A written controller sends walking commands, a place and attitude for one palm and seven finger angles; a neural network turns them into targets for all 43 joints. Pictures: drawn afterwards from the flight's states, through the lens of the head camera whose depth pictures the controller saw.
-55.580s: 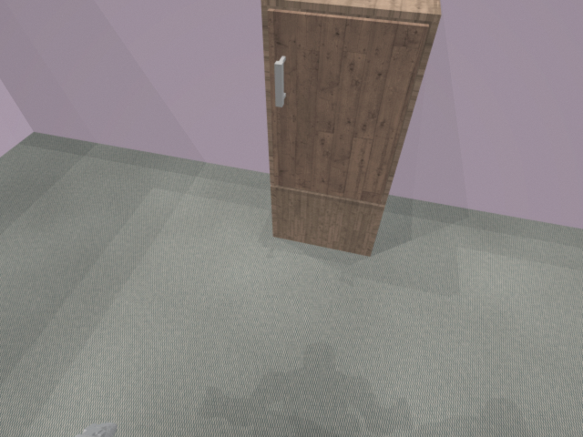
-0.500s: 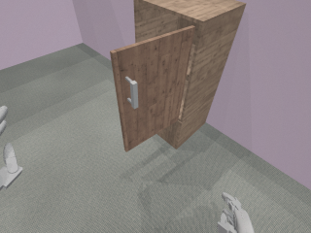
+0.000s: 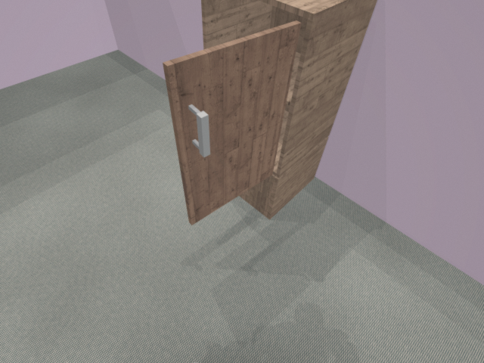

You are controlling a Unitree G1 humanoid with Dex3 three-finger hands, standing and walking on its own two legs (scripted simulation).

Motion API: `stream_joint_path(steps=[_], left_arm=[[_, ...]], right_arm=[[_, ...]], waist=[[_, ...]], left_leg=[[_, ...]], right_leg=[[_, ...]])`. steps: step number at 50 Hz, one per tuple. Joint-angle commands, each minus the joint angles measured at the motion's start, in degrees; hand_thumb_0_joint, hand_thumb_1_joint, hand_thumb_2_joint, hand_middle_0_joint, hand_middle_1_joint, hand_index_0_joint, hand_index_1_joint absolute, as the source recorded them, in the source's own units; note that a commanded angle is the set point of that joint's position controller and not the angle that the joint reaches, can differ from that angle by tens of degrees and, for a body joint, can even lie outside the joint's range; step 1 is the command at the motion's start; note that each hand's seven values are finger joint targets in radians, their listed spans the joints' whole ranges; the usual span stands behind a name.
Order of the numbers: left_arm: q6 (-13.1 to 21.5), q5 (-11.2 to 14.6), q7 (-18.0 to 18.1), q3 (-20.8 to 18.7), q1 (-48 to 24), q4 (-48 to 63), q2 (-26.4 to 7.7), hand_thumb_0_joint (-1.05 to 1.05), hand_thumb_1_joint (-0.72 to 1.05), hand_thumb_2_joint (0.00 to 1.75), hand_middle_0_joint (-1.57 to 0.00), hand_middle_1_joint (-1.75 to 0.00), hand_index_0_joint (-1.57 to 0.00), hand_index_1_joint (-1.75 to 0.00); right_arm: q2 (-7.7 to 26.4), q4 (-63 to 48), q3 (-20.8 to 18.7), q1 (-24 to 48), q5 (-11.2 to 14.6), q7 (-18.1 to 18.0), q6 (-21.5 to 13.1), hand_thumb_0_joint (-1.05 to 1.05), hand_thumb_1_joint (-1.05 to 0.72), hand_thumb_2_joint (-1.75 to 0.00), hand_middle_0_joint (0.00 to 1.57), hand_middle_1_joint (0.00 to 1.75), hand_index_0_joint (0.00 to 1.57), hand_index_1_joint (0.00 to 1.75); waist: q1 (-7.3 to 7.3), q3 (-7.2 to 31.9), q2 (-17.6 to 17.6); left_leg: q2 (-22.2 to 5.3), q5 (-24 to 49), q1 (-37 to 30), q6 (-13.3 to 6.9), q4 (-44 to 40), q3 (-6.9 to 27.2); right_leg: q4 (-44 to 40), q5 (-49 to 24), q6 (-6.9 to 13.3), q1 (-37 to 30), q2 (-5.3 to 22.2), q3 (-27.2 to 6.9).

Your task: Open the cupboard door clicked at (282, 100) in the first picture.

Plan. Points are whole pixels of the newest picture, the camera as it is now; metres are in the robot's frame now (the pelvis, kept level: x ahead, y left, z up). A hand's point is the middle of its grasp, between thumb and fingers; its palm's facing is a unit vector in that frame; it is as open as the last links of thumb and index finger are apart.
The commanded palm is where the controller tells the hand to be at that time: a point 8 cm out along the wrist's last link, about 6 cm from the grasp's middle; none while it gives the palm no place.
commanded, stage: let the arm hang, fingers relaxed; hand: left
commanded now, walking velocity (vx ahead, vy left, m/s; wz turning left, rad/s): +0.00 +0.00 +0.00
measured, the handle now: (199, 131) +0.62 +0.12 +0.01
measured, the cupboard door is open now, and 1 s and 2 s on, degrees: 83 83 83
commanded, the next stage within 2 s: look to check the result in 0.82 s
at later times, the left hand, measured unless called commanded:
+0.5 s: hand out of the picture -0.01 +0.21 -0.16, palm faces +0.01 -0.95 -0.30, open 7.4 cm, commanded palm none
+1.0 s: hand out of the picture +0.08 +0.19 -0.16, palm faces -0.01 -0.96 -0.27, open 7.4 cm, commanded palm none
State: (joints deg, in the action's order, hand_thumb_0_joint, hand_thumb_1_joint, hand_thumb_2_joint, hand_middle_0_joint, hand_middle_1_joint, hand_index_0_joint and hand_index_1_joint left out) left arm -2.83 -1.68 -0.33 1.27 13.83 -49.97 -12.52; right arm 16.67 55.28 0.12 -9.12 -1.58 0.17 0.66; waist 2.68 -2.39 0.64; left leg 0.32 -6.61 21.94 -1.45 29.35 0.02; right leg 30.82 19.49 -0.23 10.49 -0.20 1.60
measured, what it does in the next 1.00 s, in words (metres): stands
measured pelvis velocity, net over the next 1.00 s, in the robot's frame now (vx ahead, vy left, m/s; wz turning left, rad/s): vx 0.04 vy -0.02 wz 0.00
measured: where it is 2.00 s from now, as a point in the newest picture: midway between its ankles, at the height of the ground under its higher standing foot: outside the picture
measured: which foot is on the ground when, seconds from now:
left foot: down 0.00-1.00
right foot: down 0.00-1.00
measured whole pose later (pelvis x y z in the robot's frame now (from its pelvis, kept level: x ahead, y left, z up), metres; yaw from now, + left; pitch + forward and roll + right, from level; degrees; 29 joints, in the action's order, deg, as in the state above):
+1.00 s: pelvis +0.04 -0.02 +0.01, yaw +0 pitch -2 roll +0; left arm 0.5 -0.8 1.2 -0.8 9.7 -64.2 -14.3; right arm 15.0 65.9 -0.5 -7.6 -1.1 -1.1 0.5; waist 1.0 -3.9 -0.1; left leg 0.0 -6.0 13.7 0.1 21.5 0.5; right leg 19.8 17.1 1.0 0.9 -0.7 1.9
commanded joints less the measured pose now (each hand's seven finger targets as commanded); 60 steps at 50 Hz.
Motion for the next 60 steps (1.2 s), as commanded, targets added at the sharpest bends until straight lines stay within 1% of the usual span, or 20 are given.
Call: stream_joint_path(steps=[1,3,5,6,10,11,15,18,20,23,25,30,31,33,37,42,46,50,51,60], left_arm=[[3.0,0.7,1.0,-3.9,2.1,-2.9,-11.9,0.0,0.9,0.9,-0.2,-0.3,-0.2,-0.3],[2.9,0.8,1.0,-3.9,3.2,-6.7,-10.3,0.0,0.9,0.9,-0.2,-0.3,-0.2,-0.3],[3.1,0.9,1.0,-3.7,4.3,-9.5,-9.4,0.0,0.9,0.9,-0.2,-0.3,-0.2,-0.3],[3.1,0.9,1.1,-3.6,4.8,-10.4,-9.4,0.0,0.9,0.9,-0.2,-0.3,-0.2,-0.3],[3.1,1.0,1.3,-3.2,5.9,-13.4,-8.1,0.0,0.9,0.9,-0.2,-0.3,-0.2,-0.3],[3.2,1.0,1.3,-3.3,6.2,-13.8,-8.6,0.0,0.9,0.9,-0.2,-0.3,-0.2,-0.3],[3.2,1.1,1.6,-3.0,5.9,-14.7,-8.3,0.0,0.9,0.9,-0.2,-0.3,-0.2,-0.3],[3.2,1.0,1.7,-3.1,5.6,-14.9,-8.8,0.0,0.9,0.9,-0.2,-0.3,-0.2,-0.3],[3.2,1.0,1.8,-3.2,5.0,-14.7,-9.2,0.0,0.9,0.9,-0.2,-0.3,-0.2,-0.3],[3.3,1.0,1.8,-3.2,3.9,-14.3,-9.5,0.0,0.9,0.9,-0.2,-0.3,-0.2,-0.3],[3.5,1.0,1.8,-3.4,2.9,-13.9,-9.9,0.0,0.9,0.9,-0.2,-0.3,-0.2,-0.3],[3.8,1.0,1.9,-3.5,1.2,-13.0,-10.1,0.0,0.9,0.9,-0.2,-0.3,-0.2,-0.3],[3.9,1.0,1.9,-3.7,1.2,-12.9,-10.4,0.0,0.9,0.9,-0.2,-0.3,-0.2,-0.3],[4.0,1.0,1.9,-3.8,-0.1,-12.6,-10.4,0.0,0.9,0.9,-0.2,-0.3,-0.2,-0.3],[4.2,1.0,2.0,-4.0,-1.2,-12.0,-10.8,0.0,0.9,0.9,-0.2,-0.3,-0.2,-0.3],[4.1,1.1,1.9,-4.1,-2.3,-11.8,-11.2,0.0,0.9,0.9,-0.2,-0.3,-0.2,-0.3],[4.2,1.1,1.9,-4.2,-2.2,-11.8,-11.3,0.0,0.9,0.9,-0.2,-0.3,-0.2,-0.3],[4.0,1.2,1.8,-4.0,-2.4,-12.2,-11.6,0.0,0.9,0.9,-0.2,-0.3,-0.2,-0.3],[4.1,1.2,1.9,-4.0,-2.2,-12.1,-11.7,0.0,0.9,0.9,-0.2,-0.3,-0.2,-0.3],[4.0,1.3,1.9,-3.7,-1.7,-12.9,-12.2,0.0,0.9,0.9,-0.2,-0.3,-0.2,-0.3]], right_arm=[[7.4,-0.5,-1.8,1.5,0.3,-1.0,-0.8,0.0,-0.9,-0.9,0.2,0.3,0.2,0.3],[6.1,1.6,-1.8,0.0,0.3,-1.4,-0.6,0.0,-0.9,-0.9,0.2,0.3,0.2,0.3],[5.7,3.4,-2.0,-1.3,0.4,-1.7,-0.5,0.0,-0.9,-0.9,0.2,0.3,0.2,0.3],[6.1,3.9,-2.2,-1.9,0.6,-1.8,-0.4,0.0,-0.9,-0.9,0.2,0.3,0.2,0.3],[5.3,6.0,-2.4,-3.7,0.6,-2.1,-0.1,0.0,-0.9,-0.9,0.2,0.3,0.2,0.3],[5.7,6.3,-2.6,-3.8,0.8,-2.1,-0.1,0.0,-0.9,-0.9,0.2,0.3,0.2,0.3],[5.0,7.6,-2.6,-3.8,0.7,-2.1,0.0,0.0,-0.9,-0.9,0.2,0.3,0.2,0.3],[5.2,8.0,-2.7,-3.2,0.7,-1.9,-0.1,0.0,-0.9,-0.9,0.2,0.3,0.2,0.3],[5.2,8.1,-2.7,-2.7,0.6,-1.8,-0.1,0.0,-0.9,-0.9,0.2,0.3,0.2,0.3],[4.6,8.3,-2.5,-1.9,0.5,-1.6,-0.2,0.0,-0.9,-0.9,0.2,0.3,0.2,0.3],[4.9,8.4,-2.5,-1.3,0.5,-1.6,-0.4,0.0,-0.9,-0.9,0.2,0.3,0.2,0.3],[4.9,8.2,-2.2,0.2,0.4,-1.5,-0.9,0.0,-0.9,-0.9,0.2,0.3,0.2,0.3],[5.1,8.0,-2.2,0.7,0.5,-1.6,-1.0,0.0,-0.9,-0.9,0.2,0.3,0.2,0.3],[5.2,8.0,-2.1,1.0,0.4,-1.6,-1.2,0.0,-0.9,-0.9,0.2,0.3,0.2,0.3],[5.7,7.7,-2.2,1.6,0.4,-1.7,-1.4,0.0,-0.9,-0.9,0.2,0.3,0.2,0.3],[6.4,7.5,-2.1,2.2,0.4,-1.7,-1.4,0.0,-0.9,-0.9,0.2,0.3,0.2,0.3],[7.1,7.5,-2.1,2.4,0.5,-1.8,-1.4,0.0,-0.9,-0.9,0.2,0.3,0.2,0.3],[7.3,7.8,-2.0,2.3,0.5,-1.8,-1.3,0.0,-0.9,-0.9,0.2,0.3,0.2,0.3],[7.4,7.6,-2.1,2.4,0.6,-1.9,-1.3,0.0,-0.9,-0.9,0.2,0.3,0.2,0.3],[7.7,8.0,-2.1,2.4,0.7,-1.9,-1.2,0.0,-0.9,-0.9,0.2,0.3,0.2,0.3]], waist=[[-2.96,3.0,-8.5],[-2.65,3.3,-10.0],[-2.54,3.3,-8.5],[-2.48,2.9,-6.2],[-2.14,1.0,-3.8],[-2.18,1.1,-2.2],[-1.9,-0.8,-0.5],[-2.2,-1.5,-0.2],[-2.27,-2.6,1.5],[-2.23,-2.6,1.5],[-2.26,-1.6,1.4],[-2.57,-0.7,-1.3],[-2.89,0.3,-0.9],[-2.6,0.7,-1.5],[-2.7,1.5,-0.5],[-2.6,1.3,-2.2],[-2.75,2.0,-0.8],[-2.52,2.3,-1.6],[-2.67,2.1,-0.6],[-2.48,2.8,-0.5]], left_leg=[[-5.1,-6.7,-8.2,-0.5,-9.8,9.2],[-5.0,-8.8,-9.4,-0.3,-10.5,9.1],[-5.1,-8.8,-10.4,-0.3,-10.5,9.0],[-5.2,-8.6,-11.3,-0.4,-10.3,9.0],[-5.4,-7.8,-11.8,-0.6,-10.0,8.4],[-5.3,-6.3,-12.6,-0.6,-9.4,8.2],[-5.4,-5.6,-12.9,-0.7,-9.2,7.7],[-5.6,-5.4,-12.4,-0.8,-9.9,7.9],[-5.4,-5.7,-11.9,-0.8,-10.1,7.8],[-5.0,-3.5,-12.4,-0.5,-9.5,6.9],[-5.2,-1.0,-12.9,-0.6,-9.3,7.0],[-5.5,3.9,-13.0,-0.6,-9.6,7.1],[-5.6,5.3,-13.6,-0.7,-9.3,7.1],[-5.6,7.5,-13.6,-0.6,-9.0,7.0],[-5.7,9.8,-14.2,-0.4,-8.4,6.4],[-5.8,9.3,-14.6,-0.2,-8.8,6.4],[-6.0,9.9,-15.7,-0.3,-8.7,6.4],[-6.1,9.5,-16.0,-0.2,-9.0,6.3],[-6.1,9.4,-16.2,-0.3,-8.9,6.3],[-6.3,10.2,-17.5,-0.4,-9.2,6.1]], right_leg=[[-10.3,1.0,3.8,2.4,4.5,-5.7],[-11.3,1.1,4.0,2.3,4.8,-5.7],[-12.1,0.7,4.1,2.3,4.8,-5.5],[-12.8,1.1,4.2,2.9,4.7,-5.2],[-13.9,1.7,4.2,3.9,5.2,-5.0],[-14.3,1.5,4.4,4.0,5.3,-5.0],[-14.6,2.1,4.2,5.1,5.6,-4.7],[-14.3,2.0,4.1,4.6,5.6,-4.5],[-14.7,2.7,4.1,4.9,5.7,-4.6],[-15.1,1.9,3.9,4.8,6.3,-4.8],[-14.7,-0.5,3.8,3.7,6.3,-4.6],[-14.1,-6.3,3.3,0.8,6.3,-4.4],[-14.2,-7.8,3.1,0.2,6.4,-4.4],[-14.0,-10.7,3.0,-1.1,6.6,-4.3],[-14.5,-14.7,2.8,-2.6,7.0,-4.1],[-15.3,-13.7,2.9,-3.0,7.0,-4.3],[-15.6,-14.1,2.8,-3.3,6.8,-4.3],[-15.9,-13.5,2.8,-3.7,6.9,-4.4],[-16.1,-13.6,2.8,-3.3,6.8,-4.5],[-16.0,-14.6,2.7,-3.9,6.9,-4.4]])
